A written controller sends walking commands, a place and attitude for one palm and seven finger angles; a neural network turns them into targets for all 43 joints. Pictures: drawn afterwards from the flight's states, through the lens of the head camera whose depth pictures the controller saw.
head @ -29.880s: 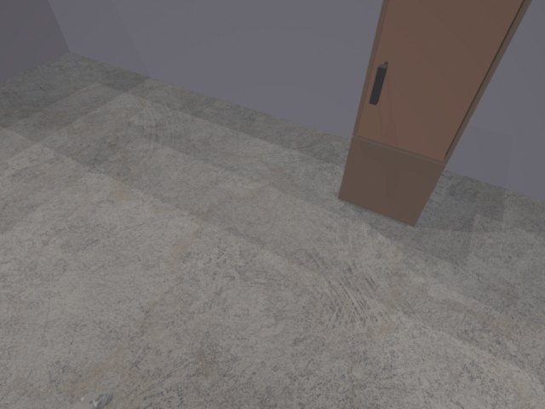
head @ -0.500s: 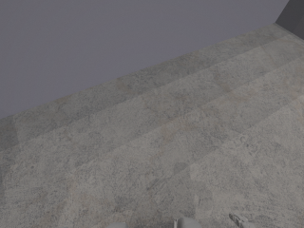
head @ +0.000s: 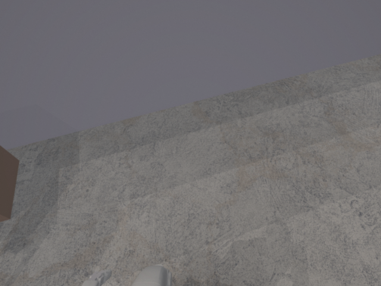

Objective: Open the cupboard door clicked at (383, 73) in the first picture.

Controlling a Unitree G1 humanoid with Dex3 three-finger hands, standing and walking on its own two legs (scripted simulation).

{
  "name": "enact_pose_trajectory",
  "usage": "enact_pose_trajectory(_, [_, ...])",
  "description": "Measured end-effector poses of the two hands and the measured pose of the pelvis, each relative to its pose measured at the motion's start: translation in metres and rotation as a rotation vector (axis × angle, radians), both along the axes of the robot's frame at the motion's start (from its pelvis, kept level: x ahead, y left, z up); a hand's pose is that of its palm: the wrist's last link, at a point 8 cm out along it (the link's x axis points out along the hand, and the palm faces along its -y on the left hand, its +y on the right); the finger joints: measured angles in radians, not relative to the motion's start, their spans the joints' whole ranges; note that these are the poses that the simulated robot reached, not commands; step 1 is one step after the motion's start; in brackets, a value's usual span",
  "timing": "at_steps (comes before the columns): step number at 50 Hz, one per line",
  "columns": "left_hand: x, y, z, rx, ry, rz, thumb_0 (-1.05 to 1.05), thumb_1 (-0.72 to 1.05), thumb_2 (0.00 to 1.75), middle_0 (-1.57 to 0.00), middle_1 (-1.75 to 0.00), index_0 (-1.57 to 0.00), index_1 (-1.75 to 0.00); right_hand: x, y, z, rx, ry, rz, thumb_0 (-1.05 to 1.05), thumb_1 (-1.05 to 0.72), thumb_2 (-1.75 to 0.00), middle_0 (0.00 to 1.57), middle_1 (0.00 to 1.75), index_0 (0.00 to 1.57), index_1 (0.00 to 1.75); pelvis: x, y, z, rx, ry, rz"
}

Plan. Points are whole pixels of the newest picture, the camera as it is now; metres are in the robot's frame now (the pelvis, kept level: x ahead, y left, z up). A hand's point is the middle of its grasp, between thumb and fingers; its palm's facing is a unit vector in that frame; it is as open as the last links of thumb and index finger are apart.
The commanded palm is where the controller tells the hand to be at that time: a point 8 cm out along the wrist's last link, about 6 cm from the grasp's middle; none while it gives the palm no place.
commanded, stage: turn to face it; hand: left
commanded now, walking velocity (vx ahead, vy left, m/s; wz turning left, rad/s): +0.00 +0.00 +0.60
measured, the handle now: out of the picture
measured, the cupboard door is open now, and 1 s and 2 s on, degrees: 51 51 51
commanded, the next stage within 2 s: take the last steps up to it in 1.70 s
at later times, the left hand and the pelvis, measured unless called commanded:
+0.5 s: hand out of the picture +0.04 +0.26 -0.17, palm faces +0.31 -0.92 -0.26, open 7.4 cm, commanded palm none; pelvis +0.01 +0.02 +0.00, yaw +16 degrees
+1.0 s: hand out of the picture -0.03 +0.18 -0.18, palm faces +0.57 -0.79 -0.21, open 7.4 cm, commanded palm none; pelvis +0.03 -0.01 -0.01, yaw +35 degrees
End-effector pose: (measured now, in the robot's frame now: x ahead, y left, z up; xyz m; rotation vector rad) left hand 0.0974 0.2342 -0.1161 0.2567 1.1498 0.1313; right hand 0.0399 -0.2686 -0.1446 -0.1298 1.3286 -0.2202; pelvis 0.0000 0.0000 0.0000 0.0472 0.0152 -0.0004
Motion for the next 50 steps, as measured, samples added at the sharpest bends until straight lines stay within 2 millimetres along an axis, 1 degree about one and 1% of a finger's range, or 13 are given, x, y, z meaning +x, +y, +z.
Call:
enact_pose_trajectory(3, [-0.025, 0.001, -0.006, -0.019, 0.030, 0.066, 0.00, 0.90, 0.90, -0.20, -0.30, -0.21, -0.30, 0.026, 0.002, 0.005, -0.007, -0.017, 0.067, 0.01, -0.91, -0.90, 0.20, 0.30, 0.20, 0.30, 0.001, -0.001, 0.000, 0.003, -0.004, 0.042])
enact_pose_trajectory(6, [-0.051, 0.010, -0.014, -0.027, 0.062, 0.135, 0.00, 0.91, 0.90, -0.20, -0.30, -0.21, -0.30, 0.059, 0.011, 0.008, -0.018, -0.052, 0.147, 0.01, -0.91, -0.90, 0.19, 0.30, 0.20, 0.30, 0.002, 0.002, -0.003, -0.005, -0.008, 0.085])
enact_pose_trajectory(11, [-0.096, 0.039, -0.039, -0.040, 0.126, 0.245, 0.00, 0.91, 0.90, -0.20, -0.30, -0.21, -0.30, 0.118, 0.041, 0.011, -0.051, -0.166, 0.276, 0.01, -0.91, -0.90, 0.19, 0.30, 0.20, 0.30, 0.005, 0.018, -0.019, -0.030, -0.009, 0.149])
enact_pose_trajectory(13, [-0.108, 0.051, -0.047, -0.037, 0.157, 0.281, 0.00, 0.91, 0.90, -0.20, -0.30, -0.21, -0.30, 0.132, 0.053, 0.014, -0.060, -0.211, 0.316, 0.01, -0.91, -0.90, 0.19, 0.30, 0.20, 0.30, 0.003, 0.023, -0.022, -0.029, -0.011, 0.171])
enact_pose_trajectory(16, [-0.112, 0.062, -0.044, -0.026, 0.162, 0.318, 0.00, 0.91, 0.90, -0.20, -0.30, -0.20, -0.30, 0.138, 0.065, 0.023, -0.069, -0.227, 0.358, 0.01, -0.91, -0.90, 0.20, 0.30, 0.20, 0.30, 0.002, 0.026, -0.018, -0.042, -0.012, 0.200])
enact_pose_trajectory(22, [-0.095, 0.071, -0.025, -0.021, 0.064, 0.352, 0.00, 0.91, 0.90, -0.20, -0.30, -0.20, -0.30, 0.131, 0.074, 0.027, -0.059, -0.174, 0.401, 0.01, -0.91, -0.90, 0.20, 0.30, 0.20, 0.30, 0.004, 0.025, -0.005, -0.064, -0.008, 0.258])
enact_pose_trajectory(25, [-0.085, 0.068, -0.018, -0.015, 0.024, 0.363, 0.00, 0.91, 0.90, -0.20, -0.30, -0.20, -0.30, 0.125, 0.071, 0.025, -0.044, -0.140, 0.410, 0.01, -0.91, -0.90, 0.20, 0.30, 0.21, 0.30, 0.007, 0.020, -0.003, -0.070, -0.005, 0.289])
enact_pose_trajectory(29, [-0.071, 0.057, -0.012, -0.003, -0.018, 0.375, 0.00, 0.91, 0.90, -0.20, -0.30, -0.20, -0.30, 0.119, 0.059, 0.016, -0.025, -0.089, 0.416, 0.01, -0.91, -0.90, 0.20, 0.30, 0.21, 0.30, 0.012, 0.007, -0.003, -0.071, 0.000, 0.336])
enact_pose_trajectory(34, [-0.065, 0.034, -0.010, 0.032, -0.066, 0.404, 0.00, 0.91, 0.90, -0.20, -0.30, -0.20, -0.30, 0.125, 0.036, -0.006, -0.004, -0.040, 0.423, 0.01, -0.91, -0.90, 0.20, 0.30, 0.21, 0.30, 0.021, -0.015, -0.014, -0.048, 0.010, 0.391])
enact_pose_trajectory(38, [-0.081, 0.011, -0.004, 0.022, -0.035, 0.454, 0.00, 0.90, 0.90, -0.20, -0.30, -0.20, -0.30, 0.140, 0.028, -0.006, -0.003, -0.019, 0.460, 0.01, -0.91, -0.90, 0.20, 0.30, 0.20, 0.30, 0.026, -0.021, -0.008, -0.036, -0.005, 0.452])
enact_pose_trajectory(42, [-0.100, -0.006, -0.007, -0.013, 0.000, 0.518, 0.00, 0.90, 0.90, -0.20, -0.30, -0.21, -0.30, 0.160, 0.035, 0.002, -0.003, -0.018, 0.514, 0.01, -0.91, -0.90, 0.20, 0.30, 0.20, 0.30, 0.031, -0.023, -0.003, -0.014, -0.010, 0.506])
enact_pose_trajectory(46, [-0.125, -0.016, -0.017, -0.051, 0.027, 0.590, 0.00, 0.90, 0.90, -0.20, -0.30, -0.21, -0.30, 0.186, 0.057, 0.009, -0.008, -0.045, 0.601, 0.01, -0.91, -0.90, 0.20, 0.30, 0.20, 0.30, 0.032, -0.020, -0.003, -0.007, -0.012, 0.558])
enact_pose_trajectory(50, [-0.161, -0.015, -0.036, -0.083, 0.062, 0.675, 0.00, 0.90, 0.90, -0.20, -0.30, -0.21, -0.30, 0.216, 0.093, 0.011, -0.017, -0.122, 0.700, 0.01, -0.91, -0.90, 0.19, 0.30, 0.20, 0.30, 0.030, -0.008, -0.014, -0.018, -0.018, 0.612])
